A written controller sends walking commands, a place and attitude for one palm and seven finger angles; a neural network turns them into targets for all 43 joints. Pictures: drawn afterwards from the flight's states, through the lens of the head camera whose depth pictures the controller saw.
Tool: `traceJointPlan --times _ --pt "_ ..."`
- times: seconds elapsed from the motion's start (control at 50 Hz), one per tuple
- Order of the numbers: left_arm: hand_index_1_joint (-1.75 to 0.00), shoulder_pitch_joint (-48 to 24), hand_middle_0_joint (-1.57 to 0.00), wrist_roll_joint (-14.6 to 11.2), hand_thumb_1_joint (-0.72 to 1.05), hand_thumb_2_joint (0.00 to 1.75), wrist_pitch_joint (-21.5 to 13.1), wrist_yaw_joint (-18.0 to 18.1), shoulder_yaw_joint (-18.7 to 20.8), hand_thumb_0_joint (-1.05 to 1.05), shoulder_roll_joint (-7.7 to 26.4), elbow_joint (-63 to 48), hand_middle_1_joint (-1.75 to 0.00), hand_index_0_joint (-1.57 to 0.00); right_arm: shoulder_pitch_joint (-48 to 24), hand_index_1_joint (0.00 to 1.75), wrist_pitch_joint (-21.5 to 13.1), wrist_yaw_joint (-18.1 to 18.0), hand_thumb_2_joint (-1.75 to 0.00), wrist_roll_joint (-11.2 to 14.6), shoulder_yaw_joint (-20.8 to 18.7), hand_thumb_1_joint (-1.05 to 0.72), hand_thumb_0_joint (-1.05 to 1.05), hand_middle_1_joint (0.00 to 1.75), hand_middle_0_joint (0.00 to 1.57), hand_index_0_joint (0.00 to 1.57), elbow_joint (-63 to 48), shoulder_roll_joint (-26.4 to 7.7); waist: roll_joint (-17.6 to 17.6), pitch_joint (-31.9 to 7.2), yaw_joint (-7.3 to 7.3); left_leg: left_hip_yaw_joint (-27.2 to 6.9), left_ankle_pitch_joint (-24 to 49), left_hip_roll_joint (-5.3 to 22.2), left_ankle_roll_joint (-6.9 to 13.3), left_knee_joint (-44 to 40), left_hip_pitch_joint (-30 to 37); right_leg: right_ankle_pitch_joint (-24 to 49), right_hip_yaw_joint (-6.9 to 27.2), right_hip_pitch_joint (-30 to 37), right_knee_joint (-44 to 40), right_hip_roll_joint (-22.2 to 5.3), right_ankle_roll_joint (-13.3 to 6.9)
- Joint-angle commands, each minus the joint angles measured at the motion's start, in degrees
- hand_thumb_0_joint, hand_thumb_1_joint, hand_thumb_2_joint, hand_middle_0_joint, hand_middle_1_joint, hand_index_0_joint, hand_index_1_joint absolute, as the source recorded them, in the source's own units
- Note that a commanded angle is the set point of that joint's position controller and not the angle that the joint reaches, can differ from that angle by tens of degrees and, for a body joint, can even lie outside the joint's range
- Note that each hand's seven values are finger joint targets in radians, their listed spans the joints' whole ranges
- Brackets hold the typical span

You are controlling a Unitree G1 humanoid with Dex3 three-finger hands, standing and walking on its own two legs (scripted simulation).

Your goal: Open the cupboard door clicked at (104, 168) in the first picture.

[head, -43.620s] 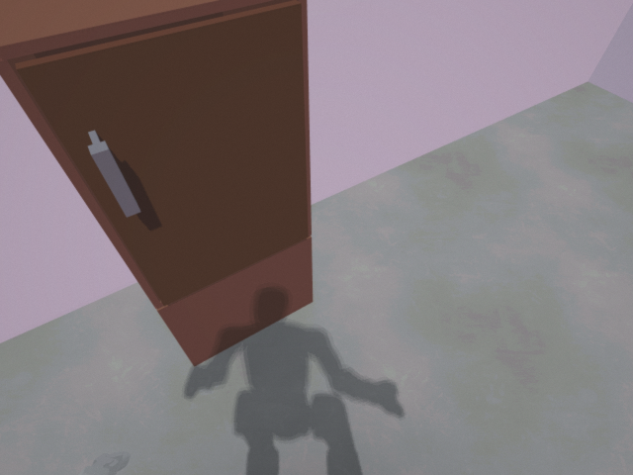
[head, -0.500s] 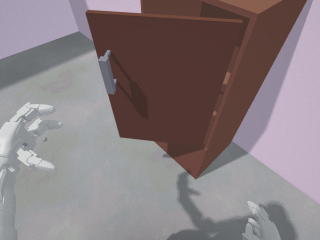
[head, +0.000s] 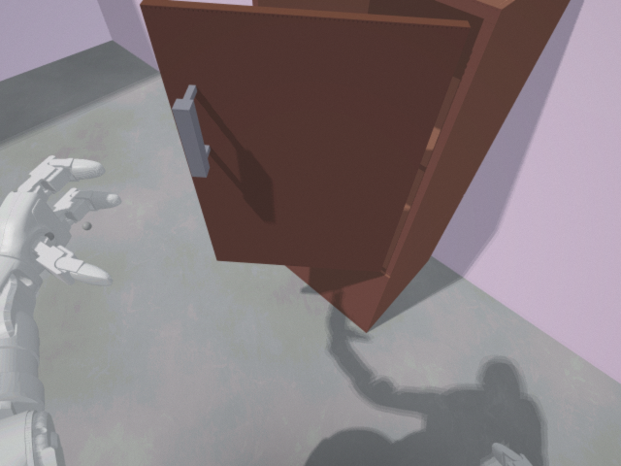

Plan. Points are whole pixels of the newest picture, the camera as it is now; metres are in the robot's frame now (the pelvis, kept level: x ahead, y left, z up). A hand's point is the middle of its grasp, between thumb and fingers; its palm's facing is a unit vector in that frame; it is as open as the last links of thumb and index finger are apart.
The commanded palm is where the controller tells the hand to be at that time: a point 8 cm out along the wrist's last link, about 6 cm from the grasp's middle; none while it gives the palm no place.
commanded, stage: move the hooked fingers beside the handle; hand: left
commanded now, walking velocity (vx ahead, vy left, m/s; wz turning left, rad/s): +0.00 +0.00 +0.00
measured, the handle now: (196, 132) +0.57 +0.19 +0.09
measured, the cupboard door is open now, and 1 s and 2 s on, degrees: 39 39 39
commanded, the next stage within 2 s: slide the fingers in behind the handle in 1.88 s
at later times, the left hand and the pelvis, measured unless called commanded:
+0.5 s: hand (119, 178) +0.46 +0.27 +0.10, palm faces -0.04 -1.00 -0.01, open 14.0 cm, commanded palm +0.44 +0.32 +0.10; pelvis +0.01 +0.03 -0.01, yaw +0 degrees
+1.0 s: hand (136, 139) +0.54 +0.27 +0.10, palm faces -0.03 -1.00 +0.00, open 14.0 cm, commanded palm +0.51 +0.31 +0.09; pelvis +0.01 +0.01 -0.02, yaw -2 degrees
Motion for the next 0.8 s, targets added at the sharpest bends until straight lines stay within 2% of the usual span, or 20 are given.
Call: traceJointPlan --times 0.0,0.04,0.06,0.08,0.16,0.2,0.24,0.26,0.28,0.34,0.4,0.46,0.48,0.5,0.52,0.54,0.6,0.66,0.74,0.78 --pt "-1.2 -25.8 -0.3 -0.4 -0.5 0.3 -2.5 0.8 -0.4 0.0 15.4 -8.5 -1.2 -0.3 1.0 0.3 -1.9 -0.7 -0.9 -0.1 -3.2 -0.9 0.0 0.3 0.2 0.2 -6.2 -9.5 5.5 -15.0 -1.07 -4.9 15.6 2.2 -1.2 -5.4 11.7 11.6 1.7 1.6 -3.9 -1.6 0.7" --pt "-1.2 -26.6 -0.3 0.3 -0.5 0.3 -2.7 1.7 0.4 0.0 16.6 -7.0 -1.2 -0.3 1.7 0.3 -1.5 -0.6 -0.9 -0.3 -3.4 -0.9 0.0 0.3 0.2 0.2 -6.0 -9.7 4.8 -15.5 -0.86 -5.3 16.3 2.4 -1.5 -5.4 12.0 11.4 1.4 1.1 -3.7 -1.7 0.6" --pt "-1.2 -27.3 -0.3 0.2 -0.5 0.3 -2.9 2.1 0.7 0.0 17.0 -6.4 -1.2 -0.3 1.9 0.3 -1.2 -0.5 -0.9 -0.4 -3.2 -0.9 0.0 0.3 0.2 0.2 -6.1 -9.8 6.1 -16.2 -0.39 -5.5 18.4 2.4 -1.8 -5.0 13.0 12.3 1.3 0.8 -3.3 -1.6 0.2" --pt "-1.2 -29.9 -0.3 0.7 -0.5 0.3 -3.4 2.4 0.0 0.0 16.8 -6.4 -1.2 -0.3 2.3 0.3 -0.9 -0.5 -0.9 -0.5 -3.2 -0.9 0.0 0.3 0.2 0.2 -5.8 -9.8 5.5 -17.4 -1.2 -5.9 19.1 2.6 -2.1 -4.9 14.0 12.3 1.1 0.2 -3.0 -1.5 0.4" --pt "-1.2 -35.5 -0.3 1.7 -0.5 0.3 -5.3 4.0 -0.7 0.0 16.6 -4.7 -1.2 -0.3 3.7 0.3 0.0 -0.1 -0.9 -1.1 -3.3 -0.9 0.0 0.3 0.2 0.2 -4.9 -10.1 6.9 -19.1 -1.57 -8.0 23.5 3.5 -3.8 -4.2 17.6 11.1 0.2 -3.6 -1.8 -1.4 0.1" --pt "-1.2 -36.7 -0.3 2.4 -0.5 0.3 -5.6 4.4 -2.7 0.0 14.2 -3.6 -1.2 -0.3 4.3 0.3 0.5 0.3 -0.9 -1.3 -3.4 -0.9 0.0 0.3 0.2 0.2 -4.6 -10.1 8.3 -20.3 -2.06 -9.0 25.8 4.0 -4.7 -4.1 20.4 10.3 0.0 -6.0 -1.7 -1.4 0.4" --pt "-1.2 -37.6 -0.3 2.9 -0.5 0.3 -5.6 5.0 -1.9 0.0 15.4 -0.9 -1.2 -0.3 5.0 0.3 1.2 0.5 -0.9 -1.5 -3.5 -0.9 0.0 0.3 0.2 0.2 -3.8 -10.3 7.7 -20.2 -2.15 -9.5 26.2 4.2 -5.0 -3.8 19.9 10.1 -0.1 -6.6 -1.4 -1.5 0.4" --pt "-1.2 -36.8 -0.3 2.8 -0.5 0.3 -5.8 5.4 -0.3 0.0 16.8 -0.2 -1.2 -0.3 5.6 0.3 1.7 0.6 -0.9 -1.7 -3.6 -0.9 0.0 0.3 0.2 0.2 -3.9 -10.5 6.5 -21.0 -1.49 -9.4 29.4 4.2 -5.1 -3.3 19.8 11.6 -0.2 -5.4 -1.0 -1.3 0.2" --pt "-1.2 -36.0 -0.3 3.1 -0.5 0.3 -5.4 5.2 -1.0 0.0 15.9 0.9 -1.2 -0.3 6.0 0.3 2.1 0.8 -0.9 -1.6 -3.5 -0.9 0.0 0.3 0.2 0.2 -4.1 -10.4 6.4 -22.5 -1.63 -8.9 30.9 4.2 -5.0 -3.0 20.0 12.5 0.1 -5.0 -1.1 -1.2 0.5" --pt "-1.2 -40.3 -0.3 4.0 -0.5 0.3 -5.2 5.5 -2.4 0.0 15.6 3.2 -1.2 -0.3 6.6 0.3 3.4 0.9 -0.9 -1.7 -3.6 -0.9 0.0 0.3 0.2 0.2 -3.4 -10.4 6.1 -20.2 -2.78 -8.7 30.0 4.2 -4.9 -2.6 17.8 12.5 -0.1 -6.1 -0.8 -1.3 0.7" --pt "-1.2 -41.1 -0.3 4.6 -0.5 0.3 -6.2 6.1 -0.9 0.0 17.6 2.1 -1.2 -0.3 7.9 0.3 4.5 1.3 -0.9 -2.1 -3.8 -0.9 0.0 0.3 0.2 0.2 -3.4 -10.7 7.7 -24.0 -2.42 -9.1 35.6 4.5 -5.5 -1.5 20.5 14.3 0.1 -6.2 -0.3 -1.0 0.7" --pt "-1.2 -45.1 -0.3 4.3 -0.5 0.3 -7.3 6.3 -0.6 0.0 18.1 3.0 -1.2 -0.3 8.6 0.3 5.5 1.2 -0.9 -2.3 -3.8 -0.9 0.0 0.3 0.2 0.2 -2.5 -10.6 7.1 -23.9 -3.58 -8.5 35.0 4.4 -5.0 -0.6 19.5 15.1 0.2 -6.0 -0.3 -0.8 0.7" --pt "-1.2 -43.6 -0.3 4.8 -0.5 0.3 -7.4 6.3 2.4 0.0 21.6 4.8 -1.2 -0.3 9.4 0.3 6.0 1.1 -0.9 -2.3 -3.9 -0.9 0.0 0.3 0.2 0.2 -2.3 -10.9 6.1 -25.2 -2.83 -8.3 35.3 4.4 -4.9 -0.5 18.8 15.9 0.4 -4.7 -0.1 -0.6 0.8" --pt "-1.2 -44.4 -0.3 4.8 -0.5 0.3 -7.4 6.1 0.7 0.0 20.1 5.7 -1.2 -0.3 9.1 0.3 6.4 1.2 -0.9 -2.2 -3.6 -0.9 0.0 0.3 0.2 0.2 -2.4 -10.7 7.1 -23.9 -3.53 -7.9 34.5 4.2 -4.7 -0.5 18.0 15.9 0.4 -5.0 -0.3 -0.6 0.8" --pt "-1.2 -45.1 -0.3 5.1 -0.5 0.3 -7.4 6.1 1.0 0.0 20.8 6.5 -1.2 -0.3 9.5 0.3 6.8 1.1 -0.9 -2.2 -3.6 -0.9 0.0 0.3 0.2 0.2 -2.2 -10.8 6.4 -23.6 -3.55 -8.0 33.3 4.1 -4.5 -0.5 17.0 15.5 0.4 -5.1 -0.2 -0.7 0.8" --pt "-1.2 -47.0 -0.3 5.7 -0.5 0.3 -7.2 5.8 -1.4 0.0 18.9 7.5 -1.2 -0.3 9.3 0.3 7.0 1.1 -0.9 -2.2 -3.5 -0.9 0.0 0.3 0.2 0.2 -2.0 -10.6 8.4 -22.6 -4.62 -7.6 32.0 4.0 -4.2 -0.3 16.8 15.1 0.6 -6.5 -0.3 -0.7 0.9" --pt "-1.2 -49.2 -0.3 6.6 -0.5 0.3 -7.2 5.9 0.5 0.0 22.8 9.6 -1.2 -0.3 10.5 0.3 7.8 0.9 -0.9 -2.3 -3.4 -0.9 0.0 0.3 0.2 0.2 -1.5 -11.2 8.7 -22.6 -4.92 -7.6 30.4 3.9 -3.9 0.3 15.3 14.6 0.8 -6.9 -0.2 -0.5 0.8" --pt "-1.2 -53.0 -0.3 6.8 -0.5 0.3 -7.0 5.8 -0.1 0.0 23.6 12.8 -1.2 -0.3 11.2 0.3 8.3 0.5 -0.9 -2.3 -3.0 -0.9 0.0 0.3 0.2 0.2 -0.9 -11.4 6.7 -21.0 -6.63 -7.0 25.3 3.5 -2.7 0.7 11.6 14.3 1.0 -6.7 -0.2 -0.5 0.8" --pt "-1.2 -55.7 -0.3 7.8 -0.5 0.3 -6.8 5.3 1.5 0.0 28.1 15.0 -1.2 -0.3 12.2 0.3 8.8 0.2 -0.9 -2.3 -2.5 -0.9 0.0 0.3 0.2 0.2 -1.0 -11.9 7.1 -23.6 -7.27 -6.2 22.8 3.1 -1.7 1.8 8.2 15.0 2.0 -5.2 0.3 -0.6 1.1" --pt "-1.2 -57.8 -0.3 8.6 -0.5 0.3 -6.9 5.3 2.2 0.0 30.5 15.8 -1.2 -0.3 12.9 0.3 9.2 0.1 -0.9 -2.5 -2.2 -0.9 0.0 0.3 0.2 0.2 -1.0 -12.0 9.5 -24.7 -7.38 -6.4 24.1 3.2 -1.9 2.5 8.6 15.5 2.0 -5.9 0.9 -0.4 1.0"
